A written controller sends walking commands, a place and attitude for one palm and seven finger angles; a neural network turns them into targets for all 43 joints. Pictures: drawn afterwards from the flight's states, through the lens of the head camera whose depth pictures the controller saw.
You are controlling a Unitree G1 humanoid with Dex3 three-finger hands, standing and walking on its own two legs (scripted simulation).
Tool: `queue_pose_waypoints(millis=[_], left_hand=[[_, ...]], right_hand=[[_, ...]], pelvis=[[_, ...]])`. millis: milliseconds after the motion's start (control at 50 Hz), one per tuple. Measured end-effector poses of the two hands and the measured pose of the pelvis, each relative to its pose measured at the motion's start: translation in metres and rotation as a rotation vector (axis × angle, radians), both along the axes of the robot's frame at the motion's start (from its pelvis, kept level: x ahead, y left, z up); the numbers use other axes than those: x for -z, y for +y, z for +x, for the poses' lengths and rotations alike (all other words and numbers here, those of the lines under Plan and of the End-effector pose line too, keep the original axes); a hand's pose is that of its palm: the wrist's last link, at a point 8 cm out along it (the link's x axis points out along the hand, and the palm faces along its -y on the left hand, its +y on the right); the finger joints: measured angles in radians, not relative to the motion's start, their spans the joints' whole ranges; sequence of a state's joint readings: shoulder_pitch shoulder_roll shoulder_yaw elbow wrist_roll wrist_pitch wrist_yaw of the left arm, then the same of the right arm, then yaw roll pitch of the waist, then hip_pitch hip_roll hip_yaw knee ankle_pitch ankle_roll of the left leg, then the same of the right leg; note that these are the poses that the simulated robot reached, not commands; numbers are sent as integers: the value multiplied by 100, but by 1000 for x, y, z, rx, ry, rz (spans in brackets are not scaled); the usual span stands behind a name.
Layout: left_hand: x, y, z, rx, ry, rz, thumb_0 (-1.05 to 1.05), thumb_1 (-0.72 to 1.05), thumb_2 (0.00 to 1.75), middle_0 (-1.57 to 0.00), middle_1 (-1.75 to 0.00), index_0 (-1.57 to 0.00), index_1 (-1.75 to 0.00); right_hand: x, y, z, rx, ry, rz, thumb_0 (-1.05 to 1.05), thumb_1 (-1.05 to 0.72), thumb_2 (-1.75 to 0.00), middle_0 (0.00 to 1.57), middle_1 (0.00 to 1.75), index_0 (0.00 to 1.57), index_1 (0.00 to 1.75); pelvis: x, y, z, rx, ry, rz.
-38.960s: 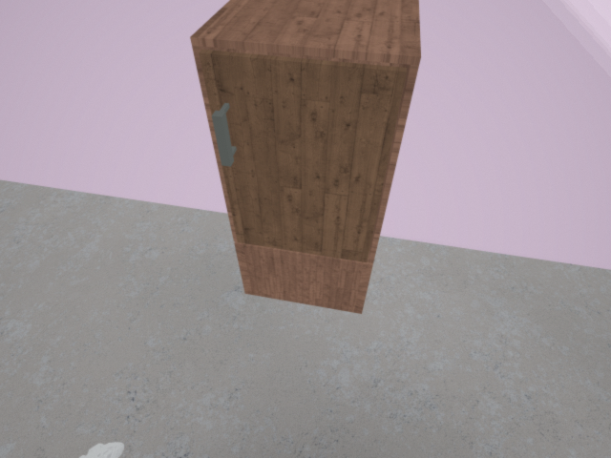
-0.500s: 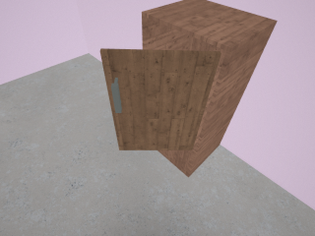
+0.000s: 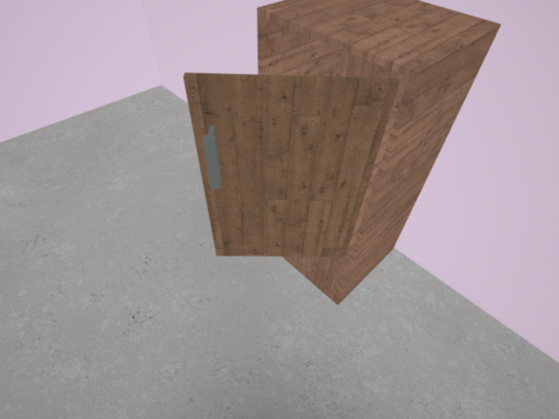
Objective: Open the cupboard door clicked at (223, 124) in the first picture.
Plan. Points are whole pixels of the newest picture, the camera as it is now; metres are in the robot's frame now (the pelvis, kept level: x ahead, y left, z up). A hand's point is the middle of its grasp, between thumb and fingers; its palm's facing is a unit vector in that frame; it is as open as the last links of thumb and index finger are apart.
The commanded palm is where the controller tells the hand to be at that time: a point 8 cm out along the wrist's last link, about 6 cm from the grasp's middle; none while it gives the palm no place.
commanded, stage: look again from close up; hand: left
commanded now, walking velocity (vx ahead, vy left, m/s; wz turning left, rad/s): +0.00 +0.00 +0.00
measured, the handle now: (214, 157) +0.63 +0.18 +0.00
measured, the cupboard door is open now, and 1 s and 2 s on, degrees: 47 47 47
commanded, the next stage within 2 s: shuffle to correct the standing spot in 0.38 s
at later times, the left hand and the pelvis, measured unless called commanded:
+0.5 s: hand out of the picture -0.04 +0.19 -0.19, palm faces +0.06 -0.98 -0.17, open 7.4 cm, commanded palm none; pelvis -0.01 +0.02 +0.00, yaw +1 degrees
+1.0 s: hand out of the picture -0.05 +0.20 -0.19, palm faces +0.06 -0.99 -0.08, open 7.4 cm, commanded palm none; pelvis -0.04 +0.04 +0.01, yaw +1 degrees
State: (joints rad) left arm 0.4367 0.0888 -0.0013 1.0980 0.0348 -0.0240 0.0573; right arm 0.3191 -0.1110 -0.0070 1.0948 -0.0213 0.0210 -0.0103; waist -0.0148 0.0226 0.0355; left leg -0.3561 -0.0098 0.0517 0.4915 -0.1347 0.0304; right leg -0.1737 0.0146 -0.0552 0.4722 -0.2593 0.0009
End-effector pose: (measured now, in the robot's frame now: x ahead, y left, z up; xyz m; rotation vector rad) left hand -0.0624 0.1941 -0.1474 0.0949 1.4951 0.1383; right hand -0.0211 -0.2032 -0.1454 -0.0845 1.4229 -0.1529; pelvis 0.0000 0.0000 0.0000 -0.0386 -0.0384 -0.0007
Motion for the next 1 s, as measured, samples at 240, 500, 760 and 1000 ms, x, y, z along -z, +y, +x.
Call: queue_pose_waypoints(millis=[240, 500, 760, 1000], left_hand=[[9, 37, 51, -2, -179, 35, 1, 91, 89, -20, -30, -20, -30], [9, 49, 14, -5, -117, 32, 1, 91, 89, -20, -30, -20, -30], [4, 27, -79, -120, 56, -17, 1, 91, 89, -20, -30, -20, -30], [16, 54, 1, -18, -126, -63, 1, 91, 89, -20, -30, -20, -30]], right_hand=[[-6, -10, 39, -34, -142, -79, 1, -93, -90, 20, 30, 20, 30], [-21, -10, 53, -66, -209, -102, 0, -92, -90, 20, 30, 20, 30], [-28, -10, 28, -69, -141, -107, 0, -91, -90, 20, 30, 20, 30], [-30, 30, -54, 17, -46, -107, 0, -91, -90, 20, 30, 20, 30]], pelvis=[[7, 16, 0, -15, -4, -1], [3, 20, -10, -15, 2, -3], [-5, 19, -32, -41, 6, 0], [-6, 38, -41, -11, 17, 7]])
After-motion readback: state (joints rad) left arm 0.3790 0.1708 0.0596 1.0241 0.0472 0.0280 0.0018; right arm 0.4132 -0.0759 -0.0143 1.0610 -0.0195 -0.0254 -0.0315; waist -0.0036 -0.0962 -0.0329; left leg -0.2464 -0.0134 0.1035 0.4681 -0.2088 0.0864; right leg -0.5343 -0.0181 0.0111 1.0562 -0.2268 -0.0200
